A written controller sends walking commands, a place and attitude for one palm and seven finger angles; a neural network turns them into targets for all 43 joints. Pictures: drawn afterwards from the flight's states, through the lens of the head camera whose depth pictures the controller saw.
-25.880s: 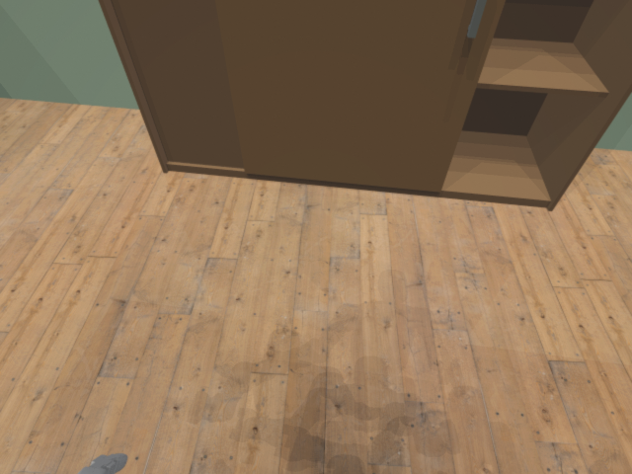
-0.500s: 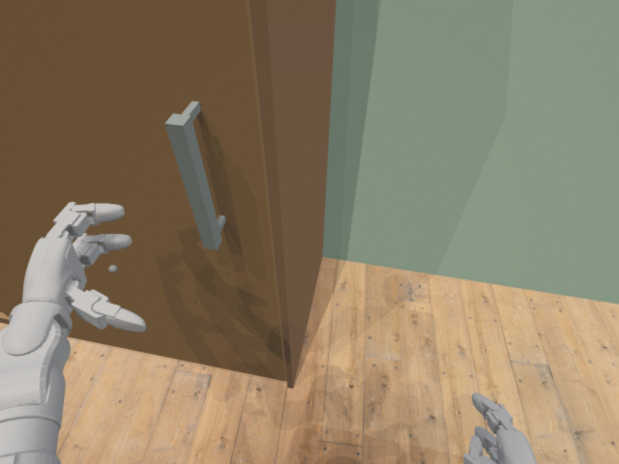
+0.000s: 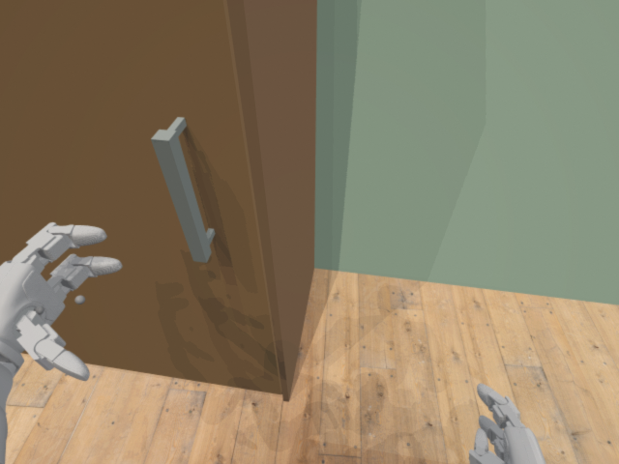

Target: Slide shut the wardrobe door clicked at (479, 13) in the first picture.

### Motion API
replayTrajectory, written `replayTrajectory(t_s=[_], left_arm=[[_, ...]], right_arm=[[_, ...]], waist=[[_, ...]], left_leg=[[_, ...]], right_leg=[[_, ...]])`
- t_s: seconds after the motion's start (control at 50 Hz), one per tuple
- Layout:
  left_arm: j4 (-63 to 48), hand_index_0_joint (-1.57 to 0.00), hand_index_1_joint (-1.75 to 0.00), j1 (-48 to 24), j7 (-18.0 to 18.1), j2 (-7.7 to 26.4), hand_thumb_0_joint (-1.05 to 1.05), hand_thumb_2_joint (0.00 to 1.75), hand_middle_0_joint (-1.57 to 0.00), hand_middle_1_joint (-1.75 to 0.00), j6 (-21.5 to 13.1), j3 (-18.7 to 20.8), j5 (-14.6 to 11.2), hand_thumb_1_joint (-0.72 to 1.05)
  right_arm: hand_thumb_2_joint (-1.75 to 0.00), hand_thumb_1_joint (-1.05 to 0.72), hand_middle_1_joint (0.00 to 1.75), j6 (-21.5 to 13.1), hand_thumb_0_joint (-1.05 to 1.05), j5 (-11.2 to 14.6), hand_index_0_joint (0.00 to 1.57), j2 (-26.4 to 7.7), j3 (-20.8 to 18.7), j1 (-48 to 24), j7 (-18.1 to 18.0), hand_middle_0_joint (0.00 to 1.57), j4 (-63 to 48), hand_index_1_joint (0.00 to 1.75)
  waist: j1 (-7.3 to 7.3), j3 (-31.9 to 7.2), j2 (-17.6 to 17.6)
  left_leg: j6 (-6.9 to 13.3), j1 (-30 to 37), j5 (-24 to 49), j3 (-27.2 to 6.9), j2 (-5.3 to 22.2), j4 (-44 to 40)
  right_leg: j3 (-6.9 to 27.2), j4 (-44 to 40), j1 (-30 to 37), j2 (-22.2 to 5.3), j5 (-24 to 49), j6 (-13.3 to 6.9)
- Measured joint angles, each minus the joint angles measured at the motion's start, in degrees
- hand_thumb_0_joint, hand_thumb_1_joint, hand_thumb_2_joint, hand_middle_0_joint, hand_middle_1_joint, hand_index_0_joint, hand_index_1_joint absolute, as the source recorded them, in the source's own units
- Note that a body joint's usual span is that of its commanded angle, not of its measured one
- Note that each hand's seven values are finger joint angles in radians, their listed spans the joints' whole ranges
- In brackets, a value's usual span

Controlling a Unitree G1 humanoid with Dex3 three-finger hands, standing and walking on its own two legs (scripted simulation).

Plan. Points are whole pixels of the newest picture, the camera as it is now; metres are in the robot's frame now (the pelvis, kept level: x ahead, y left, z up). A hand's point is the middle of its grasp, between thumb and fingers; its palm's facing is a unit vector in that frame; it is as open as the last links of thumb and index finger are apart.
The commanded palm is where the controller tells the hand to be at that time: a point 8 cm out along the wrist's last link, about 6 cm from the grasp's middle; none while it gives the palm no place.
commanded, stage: draw the hand back to the body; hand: left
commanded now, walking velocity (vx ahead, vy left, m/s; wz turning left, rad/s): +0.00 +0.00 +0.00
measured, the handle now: (191, 195) +0.45 +0.22 +0.12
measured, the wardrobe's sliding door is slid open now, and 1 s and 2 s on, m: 0.00 0.00 0.00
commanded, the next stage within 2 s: step back with the hand held close in 1.24 s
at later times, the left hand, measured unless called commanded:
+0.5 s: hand (57, 306) +0.23 +0.29 +0.15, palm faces +0.43 -0.84 -0.32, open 12.4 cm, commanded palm +0.18 +0.32 +0.17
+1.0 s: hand (55, 307) +0.21 +0.27 +0.18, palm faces +0.43 -0.82 -0.37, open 7.8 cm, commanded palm +0.17 +0.30 +0.19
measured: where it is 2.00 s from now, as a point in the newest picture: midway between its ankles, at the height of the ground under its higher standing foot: outside the picture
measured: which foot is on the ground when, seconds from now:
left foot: down 0.00-1.00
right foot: down 0.00-1.00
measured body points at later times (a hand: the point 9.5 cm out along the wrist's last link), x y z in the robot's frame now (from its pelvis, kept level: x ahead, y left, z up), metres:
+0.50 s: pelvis +0.01 +0.02 +0.02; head +0.00 +0.01 +0.47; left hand +0.20 +0.33 +0.17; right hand +0.20 -0.19 -0.06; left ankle +0.02 +0.09 -0.72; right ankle +0.00 -0.10 -0.72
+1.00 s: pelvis +0.02 +0.01 +0.02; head +0.00 -0.01 +0.47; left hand +0.18 +0.31 +0.20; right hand +0.21 -0.22 -0.05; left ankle +0.02 +0.09 -0.72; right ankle +0.00 -0.10 -0.72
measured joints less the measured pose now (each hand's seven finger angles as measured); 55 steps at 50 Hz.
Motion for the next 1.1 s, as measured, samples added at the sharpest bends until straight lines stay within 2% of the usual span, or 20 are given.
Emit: replayTrajectory(t_s=[0.18,0.2,0.24,0.3,0.36,0.42,0.56,0.72,0.92,1.1], left_arm=[[-11.6,-0.25,-1.13,5.4,4.7,-3.7,-0.02,0.21,-0.25,-1.13,2.0,-4.2,2.3,-0.52],[-13.0,-0.25,-1.12,5.6,7.5,-3.6,-0.02,0.22,-0.25,-1.13,1.8,-4.9,4.7,-0.51],[-16.4,-0.25,-1.1,6.8,16.3,-4.1,-0.02,0.24,-0.25,-1.1,0.6,-6.0,9.0,-0.47],[-21.4,-0.25,-1.05,10.3,26.8,-6.1,-0.02,0.28,-0.25,-1.06,-1.2,-6.8,13.1,-0.39],[-24.5,-0.24,-1.0,13.5,32.8,-7.7,-0.02,0.32,-0.25,-1.0,-2.5,-8.2,15.9,-0.3],[-25.7,-0.24,-0.94,15.2,35.9,-8.1,-0.01,0.37,-0.24,-0.95,-2.8,-9.3,17.8,-0.2],[-28.2,-0.23,-0.8,17.6,38.1,-7.5,-0.01,0.49,-0.24,-0.8,-2.5,-9.1,19.5,0.04],[-31.7,-0.23,-0.63,21.4,37.8,-6.9,0.0,0.62,-0.23,-0.63,-2.4,-8.1,19.4,0.33],[-35.9,-0.22,-0.42,24.5,37.8,-7.0,0.0,0.8,-0.22,-0.43,-2.5,-7.9,19.3,0.68],[-35.3,-0.21,-0.32,23.9,38.0,-7.4,0.01,0.88,-0.21,-0.33,-2.7,-7.8,19.3,0.85]], right_arm=[[-0.89,-0.9,0.3,-2.5,0.02,0.1,0.2,0.6,0.2,-0.9,-0.9,0.2,1.5,0.3],[-0.89,-0.9,0.3,-2.5,0.02,-0.6,0.2,1.0,0.1,-1.3,-0.8,0.2,1.8,0.3],[-0.89,-0.9,0.3,-2.0,0.02,-1.8,0.2,1.9,0.0,-2.4,-0.3,0.2,2.4,0.3],[-0.89,-0.9,0.3,-0.5,0.02,-2.6,0.21,3.1,0.0,-3.5,0.4,0.21,2.8,0.3],[-0.89,-0.9,0.3,1.0,0.02,-3.1,0.21,3.7,-0.2,-3.6,0.8,0.21,3.3,0.3],[-0.89,-0.9,0.3,2.5,0.02,-3.4,0.21,4.1,-0.4,-3.5,0.8,0.21,4.2,0.3],[-0.89,-0.9,0.3,4.6,0.02,-3.9,0.21,4.1,-1.0,-3.0,1.2,0.21,5.3,0.3],[-0.89,-0.9,0.3,6.5,0.02,-3.9,0.21,3.5,-2.1,-3.3,1.9,0.21,4.5,0.3],[-0.89,-0.9,0.3,7.1,0.02,-4.0,0.2,3.3,-2.8,-3.6,1.7,0.2,3.8,0.3],[-0.89,-0.9,0.3,7.2,0.02,-4.1,0.2,3.8,-2.5,-4.0,1.5,0.2,4.0,0.3]], waist=[[1.34,1.1,0.0],[1.53,1.4,0.0],[1.63,2.0,-0.3],[1.58,2.8,-0.6],[1.95,3.4,-0.5],[2.42,3.9,-0.5],[2.62,4.4,-0.2],[2.12,4.3,0.0],[2.55,4.3,0.0],[2.76,4.7,0.5]], left_leg=[[0.7,2.9,0.5,-0.8,-0.8,-1.2],[0.7,3.3,0.6,-0.8,-0.9,-1.6],[0.7,4.4,1.2,-0.6,-0.9,-2.9],[0.8,6.3,2.3,0.0,-1.1,-5.5],[1.0,8.4,3.1,0.6,-1.4,-7.9],[1.2,10.4,3.6,0.9,-1.8,-9.9],[1.2,14.2,4.1,1.5,-2.2,-13.2],[0.9,16.3,4.1,2.0,-1.9,-14.7],[0.3,17.2,4.0,1.7,-1.3,-14.8],[-0.2,17.6,4.6,1.3,-1.0,-15.1]], right_leg=[[-0.8,-2.2,3.7,-0.7,0.7,0.7],[-0.7,-2.6,4.2,-0.7,0.9,0.7],[-0.5,-4.1,5.2,-0.7,1.7,0.8],[0.1,-6.5,6.8,-0.8,2.9,1.0],[0.6,-8.5,8.6,-1.0,3.6,1.2],[1.0,-10.0,10.3,-1.3,4.0,1.4],[1.6,-12.7,13.7,-1.6,4.3,1.7],[2.2,-14.2,15.5,-1.2,4.5,1.5],[2.0,-14.8,16.6,-0.5,4.6,0.9],[1.6,-14.9,17.1,-0.2,4.9,0.3]])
